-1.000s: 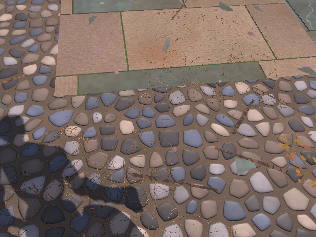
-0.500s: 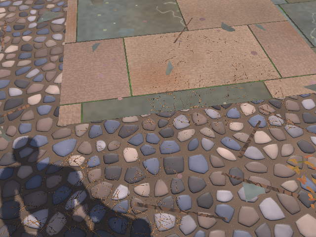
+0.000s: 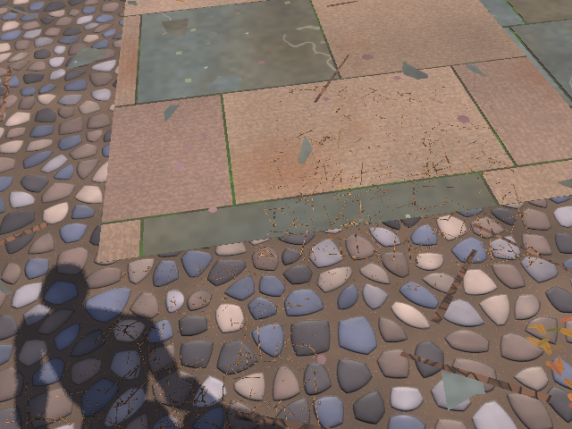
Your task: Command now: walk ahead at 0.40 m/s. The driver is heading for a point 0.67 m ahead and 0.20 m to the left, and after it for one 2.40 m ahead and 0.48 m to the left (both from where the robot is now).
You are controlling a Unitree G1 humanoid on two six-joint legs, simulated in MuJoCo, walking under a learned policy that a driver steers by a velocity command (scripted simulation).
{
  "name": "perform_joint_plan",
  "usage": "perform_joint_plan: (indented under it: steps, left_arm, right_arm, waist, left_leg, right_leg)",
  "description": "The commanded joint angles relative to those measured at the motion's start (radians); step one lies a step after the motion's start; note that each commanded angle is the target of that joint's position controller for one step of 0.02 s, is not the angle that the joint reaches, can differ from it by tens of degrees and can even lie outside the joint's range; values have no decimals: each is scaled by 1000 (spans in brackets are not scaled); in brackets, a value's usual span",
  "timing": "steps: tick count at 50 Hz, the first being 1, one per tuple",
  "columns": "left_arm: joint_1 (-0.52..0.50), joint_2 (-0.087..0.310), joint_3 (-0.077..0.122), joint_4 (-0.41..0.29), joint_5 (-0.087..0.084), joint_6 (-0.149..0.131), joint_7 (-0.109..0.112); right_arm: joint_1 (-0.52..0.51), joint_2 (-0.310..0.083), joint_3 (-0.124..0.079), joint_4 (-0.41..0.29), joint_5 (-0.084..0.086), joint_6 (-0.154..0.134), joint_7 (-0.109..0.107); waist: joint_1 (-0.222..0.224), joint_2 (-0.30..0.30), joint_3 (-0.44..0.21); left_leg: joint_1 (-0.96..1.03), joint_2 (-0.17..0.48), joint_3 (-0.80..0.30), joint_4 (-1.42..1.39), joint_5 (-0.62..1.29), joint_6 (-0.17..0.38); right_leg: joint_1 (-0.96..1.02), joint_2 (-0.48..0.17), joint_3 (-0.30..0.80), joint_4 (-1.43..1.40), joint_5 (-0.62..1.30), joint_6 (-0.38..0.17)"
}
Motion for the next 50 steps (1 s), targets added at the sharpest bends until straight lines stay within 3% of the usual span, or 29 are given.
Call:
perform_joint_plan:
  steps: [1,3,8,11,14,16,17,18,19,20,21,22,23,24,25,26,28,31,33,36,40,43,44,45,46,47,48,49,50]
  left_arm:
    - [92,112,3,-16,1,-12,-11]
    - [102,77,-12,-16,10,0,-9]
    - [142,135,-7,-22,16,11,16]
    - [182,148,1,-10,6,9,19]
    - [188,149,9,1,-5,14,20]
    - [161,170,18,-6,-4,22,21]
    - [146,183,23,-10,-3,28,22]
    - [127,178,21,-16,1,36,22]
    - [106,167,14,-33,8,38,19]
    - [205,52,-17,-53,9,23,7]
    - [203,24,-29,-41,-11,-8,-3]
    - [101,107,-4,-76,-39,-26,-5]
    - [21,137,2,-101,-45,-33,1]
    - [-14,140,10,-108,-32,-30,14]
    - [-1,132,20,-105,-18,-15,23]
    - [32,104,20,-101,-15,2,26]
    - [28,77,18,-112,-14,23,30]
    - [-122,112,27,-176,6,26,33]
    - [-203,111,26,-205,10,19,28]
    - [-319,96,16,-235,2,10,13]
    - [-439,99,3,-274,-11,-4,-13]
    - [-412,148,12,-286,-16,-20,-23]
    - [-354,171,22,-275,-16,-24,-21]
    - [-218,213,43,-240,-11,-28,-15]
    - [-27,283,63,-211,8,-33,-6]
    - [48,370,81,-199,29,-21,-4]
    - [24,277,53,-219,30,-18,-6]
    - [-57,201,31,-241,28,-15,-2]
    - [-120,172,20,-255,28,-10,-1]
  right_arm:
    - [-141,-76,-15,-100,-2,-42,9]
    - [-149,-63,-19,-97,-10,-33,16]
    - [-338,-6,2,-164,-18,-15,24]
    - [-421,-17,9,-194,-11,-14,36]
    - [-463,-38,9,-225,-8,-21,51]
    - [-420,-72,-5,-226,-9,-28,57]
    - [-349,-100,-19,-212,-11,-30,54]
    - [-188,-138,-43,-165,-10,-28,48]
    - [0,-184,-66,-115,-12,-23,39]
    - [155,-276,-85,-89,-41,-16,30]
    - [152,-231,-63,-80,-39,-15,32]
    - [48,-171,-44,-91,-26,-22,36]
    - [-49,-121,-29,-115,-24,-29,38]
    - [-121,-88,-18,-124,-35,-38,45]
    - [-155,-56,-8,-123,-46,-47,50]
    - [-156,-45,-3,-113,-51,-48,53]
    - [-117,-66,-4,-93,-48,-48,44]
    - [-39,-114,-10,-76,-43,-45,17]
    - [10,-122,-11,-74,-40,-38,5]
    - [71,-134,-15,-73,-30,-31,-4]
    - [151,-135,-20,-61,-17,-15,-9]
    - [148,-156,-33,-68,-15,-2,-16]
    - [132,-159,-37,-76,-15,2,-17]
    - [117,-139,-31,-89,-19,4,-14]
    - [90,-91,-14,-128,-32,3,-11]
    - [196,20,12,-160,-20,-12,-13]
    - [202,-58,-2,-157,-6,-23,-12]
    - [142,-130,-23,-168,4,-19,-16]
    - [99,-135,-29,-174,-3,-9,-21]
  waist:
    - [22,-102,96]
    - [11,-120,86]
    - [41,-113,129]
    - [58,-128,157]
    - [44,-124,169]
    - [1,-140,117]
    - [-41,-164,58]
    - [-121,-169,-33]
    - [-201,-151,-143]
    - [-164,90,-323]
    - [-150,199,-416]
    - [-134,155,-249]
    - [-105,73,-134]
    - [-62,-5,-69]
    - [-21,2,-41]
    - [4,28,-35]
    - [18,38,3]
    - [-6,9,58]
    - [-27,1,66]
    - [-62,9,74]
    - [-100,23,88]
    - [-61,58,69]
    - [-24,72,41]
    - [41,60,-42]
    - [117,-14,-210]
    - [68,-303,-351]
    - [65,-320,-395]
    - [56,-231,-260]
    - [31,-145,-184]
  left_leg:
    - [-521,92,-51,136,132,33]
    - [-429,103,-20,44,207,16]
    - [-338,58,41,-274,389,-24]
    - [-277,38,60,-389,454,-15]
    - [-280,40,42,-454,431,21]
    - [-183,10,61,-477,375,51]
    - [-71,-25,86,-468,347,67]
    - [129,-60,109,-470,344,92]
    - [431,13,21,-441,340,131]
    - [813,294,-447,-509,124,278]
    - [833,391,-793,-723,7,324]
    - [705,344,-664,-748,-14,263]
    - [529,312,-498,-762,65,223]
    - [359,275,-385,-790,165,196]
    - [246,233,-299,-815,232,175]
    - [182,213,-253,-839,243,173]
    - [114,199,-198,-886,260,187]
    - [131,197,-186,-923,302,202]
    - [171,181,-172,-918,337,186]
    - [196,153,-138,-901,366,158]
    - [275,174,-169,-827,344,154]
    - [326,212,-226,-742,368,130]
    - [324,204,-230,-684,440,118]
    - [292,150,-200,-539,546,92]
    - [131,76,-143,-246,430,55]
    - [-252,-88,-24,119,-28,-22]
    - [-344,-49,-140,287,-187,-29]
    - [-384,-9,-141,333,-142,-31]
    - [-348,33,-107,318,-84,-42]
  right_leg:
    - [309,-318,425,-331,129,-158]
    - [252,-259,286,-348,304,-125]
    - [149,-207,150,-401,392,-121]
    - [143,-222,122,-429,357,-126]
    - [238,-264,107,-394,424,-116]
    - [292,-277,88,-305,658,-97]
    - [304,-275,76,-215,855,-86]
    - [267,-239,44,-36,989,-64]
    - [78,-198,29,213,873,-31]
    - [-312,-33,16,640,353,35]
    - [-442,51,175,859,-208,29]
    - [-548,-15,198,930,-173,5]
    - [-548,-74,160,902,-85,-12]
    - [-492,-120,141,833,-1,-16]
    - [-420,-155,145,775,44,-22]
    - [-368,-168,148,743,62,-25]
    - [-366,-183,135,673,76,-16]
    - [-488,-191,123,497,216,26]
    - [-518,-172,117,352,329,43]
    - [-463,-118,92,152,435,58]
    - [-421,-77,89,17,409,67]
    - [-322,-61,105,-51,321,49]
    - [-235,-48,92,-65,282,35]
    - [-48,-42,84,-75,262,4]
    - [254,-193,222,-29,249,-61]
    - [601,-449,636,-99,225,-200]
    - [593,-469,776,-158,280,-225]
    - [472,-437,581,-136,449,-186]
    - [327,-396,410,-129,637,-160]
